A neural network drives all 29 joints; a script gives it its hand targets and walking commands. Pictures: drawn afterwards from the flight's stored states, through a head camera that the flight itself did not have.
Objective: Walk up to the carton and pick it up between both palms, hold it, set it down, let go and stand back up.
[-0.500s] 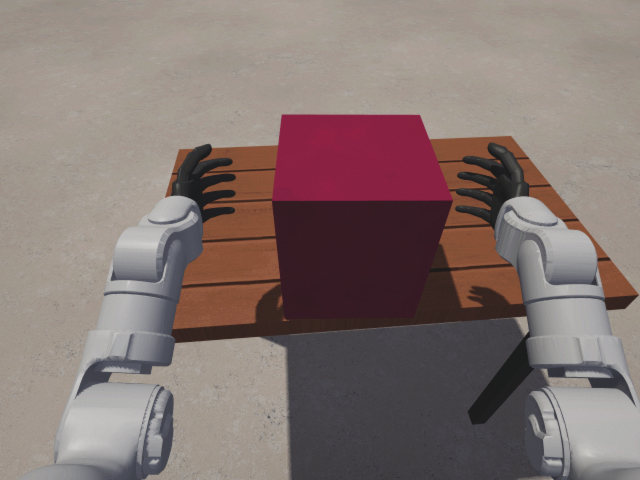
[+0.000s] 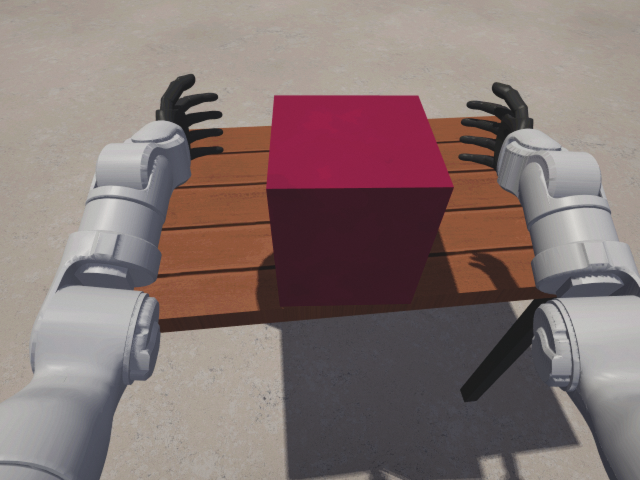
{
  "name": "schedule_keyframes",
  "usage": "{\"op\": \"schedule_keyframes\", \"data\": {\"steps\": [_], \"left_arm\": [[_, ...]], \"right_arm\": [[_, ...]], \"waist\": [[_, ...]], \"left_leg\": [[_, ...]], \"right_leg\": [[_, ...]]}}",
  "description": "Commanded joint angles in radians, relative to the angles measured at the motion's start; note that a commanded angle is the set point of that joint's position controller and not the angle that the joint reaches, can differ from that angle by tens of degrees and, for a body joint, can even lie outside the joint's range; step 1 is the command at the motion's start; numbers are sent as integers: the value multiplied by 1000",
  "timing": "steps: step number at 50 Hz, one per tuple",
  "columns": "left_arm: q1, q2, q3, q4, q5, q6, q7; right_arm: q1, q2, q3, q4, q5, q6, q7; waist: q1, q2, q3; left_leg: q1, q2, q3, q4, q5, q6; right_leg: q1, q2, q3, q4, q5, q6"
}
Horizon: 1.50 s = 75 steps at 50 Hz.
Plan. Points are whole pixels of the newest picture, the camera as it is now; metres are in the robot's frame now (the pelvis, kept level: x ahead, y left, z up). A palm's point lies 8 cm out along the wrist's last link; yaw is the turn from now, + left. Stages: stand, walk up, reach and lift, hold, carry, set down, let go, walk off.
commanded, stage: reach and lift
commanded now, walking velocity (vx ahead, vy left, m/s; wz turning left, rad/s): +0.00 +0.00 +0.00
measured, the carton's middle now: (346, 205) +0.48 -0.04 +0.06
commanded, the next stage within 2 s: none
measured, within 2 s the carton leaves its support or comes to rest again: neither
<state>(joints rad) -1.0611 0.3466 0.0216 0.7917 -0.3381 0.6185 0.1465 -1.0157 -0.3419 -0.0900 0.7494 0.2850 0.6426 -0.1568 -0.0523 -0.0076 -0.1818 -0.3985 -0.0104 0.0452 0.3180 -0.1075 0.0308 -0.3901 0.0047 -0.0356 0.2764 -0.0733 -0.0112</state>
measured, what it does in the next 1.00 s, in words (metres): stands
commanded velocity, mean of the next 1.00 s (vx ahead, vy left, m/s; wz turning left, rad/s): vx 0.00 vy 0.00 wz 0.00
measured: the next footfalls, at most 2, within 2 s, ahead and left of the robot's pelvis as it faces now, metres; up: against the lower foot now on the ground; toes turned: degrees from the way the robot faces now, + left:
none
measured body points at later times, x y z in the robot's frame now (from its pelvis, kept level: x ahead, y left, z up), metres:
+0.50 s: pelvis +0.01 -0.01 +0.00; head +0.05 -0.01 +0.45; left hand +0.49 +0.15 +0.16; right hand +0.46 -0.24 +0.17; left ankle +0.02 +0.10 -0.75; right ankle +0.03 -0.11 -0.75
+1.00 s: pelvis +0.02 -0.02 +0.00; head +0.16 -0.01 +0.43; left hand +0.51 +0.13 +0.03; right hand +0.48 -0.23 +0.04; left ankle +0.02 +0.10 -0.75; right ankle +0.03 -0.11 -0.75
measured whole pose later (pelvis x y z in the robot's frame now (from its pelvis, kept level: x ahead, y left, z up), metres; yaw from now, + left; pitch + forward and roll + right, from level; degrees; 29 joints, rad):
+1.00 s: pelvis +0.02 -0.02 +0.00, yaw +0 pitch +25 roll +0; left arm -0.93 0.21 0.05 0.98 -0.20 0.06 0.12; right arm -0.87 -0.22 -0.04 0.91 0.20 0.07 -0.11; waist -0.08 0.00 -0.16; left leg -0.58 0.00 0.04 0.19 -0.03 0.01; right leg -0.59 0.02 -0.04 0.17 -0.02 -0.03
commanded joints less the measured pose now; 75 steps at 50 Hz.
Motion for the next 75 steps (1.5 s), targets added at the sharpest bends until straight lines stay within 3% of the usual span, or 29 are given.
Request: {"op": "schedule_keyframes", "data": {"steps": [1, 10, 23, 29, 36, 44, 50, 53, 56, 60, 64, 68, 71, 75], "left_arm": [[-600, 167, 35, -170, 1, -68, 7], [-611, 144, 25, -128, 1, -127, 17], [-597, 119, 8, 36, 22, -261, 30], [-525, 91, 11, 107, 48, -367, 22], [-452, 63, 32, 96, 98, -517, -1], [-516, 53, 51, -84, 135, -641, -26], [-544, 66, 60, -192, 161, -625, -18], [-517, 57, 78, -166, 195, -568, -9], [-471, 18, 98, -84, 248, -490, -9], [-381, -65, 121, 29, 314, -385, -32], [-274, -229, 156, 80, 379, -328, -86], [-256, -572, 221, 19, 494, -343, -210], [-331, -768, 209, -91, 563, -384, -297], [-307, -774, 196, -157, 591, -394, -301]], "right_arm": [[-612, -222, -29, -168, -3, -76, 18], [-639, -236, -4, -116, 6, -152, 52], [-611, -214, 41, 70, 29, -296, 63], [-552, -182, 53, 107, 15, -398, 69], [-479, -145, 34, 73, -40, -536, 73], [-512, -98, 11, -116, -92, -656, 52], [-537, -89, 10, -237, -105, -651, 21], [-519, -78, -5, -222, -127, -602, 14], [-463, -47, -44, -118, -173, -529, 21], [-339, 22, -105, 44, -249, -423, 54], [-246, 162, -166, 106, -332, -364, 117], [-242, 470, -231, 45, -466, -374, 247], [-272, 676, -229, -31, -561, -388, 344], [-304, 672, -208, -169, -605, -392, 351]], "waist": [[-2, 37, -651], [2, 15, -650], [2, -2, -594], [-1, -21, -631], [-16, -18, -729], [-36, 1, -1031], [-23, 42, -1283], [-7, 50, -1252], [2, 68, -1080], [8, 68, -777], [3, 58, -578], [-21, 44, -510], [-40, 31, -491], [-46, 1, -469]], "left_leg": [[320, 4, -60, 8, 333, -41], [380, 2, -70, 2, 435, -50], [292, 3, -70, -26, 266, -37], [249, -3, -82, -48, 252, -26], [251, -16, -93, -60, 322, -24], [294, -28, -86, -12, 546, -40], [297, -37, -60, 27, 752, -60], [271, -39, -47, 10, 759, -63], [261, -39, -36, -37, 706, -65], [312, -34, -34, -104, 644, -68], [444, -29, -49, -160, 699, -70], [576, -21, -81, -219, 794, -63], [619, -14, -97, -275, 789, -44], [612, -16, -78, -331, 653, -24]], "right_leg": [[280, 28, 40, 16, 275, -1], [306, 31, 49, 6, 393, 15], [285, 14, 58, 5, 308, 29], [299, 13, 62, 1, 345, 41], [340, 13, 66, 7, 475, 50], [404, 22, 60, 57, 739, 50], [469, 29, 52, 100, 944, 48], [461, 27, 49, 88, 932, 47], [398, 26, 43, 35, 835, 40], [330, 28, 30, -61, 711, 30], [343, 33, 27, -155, 731, 28], [450, 31, 36, -230, 804, 21], [474, 30, 32, -275, 762, 9], [452, 31, 11, -323, 644, 3]]}}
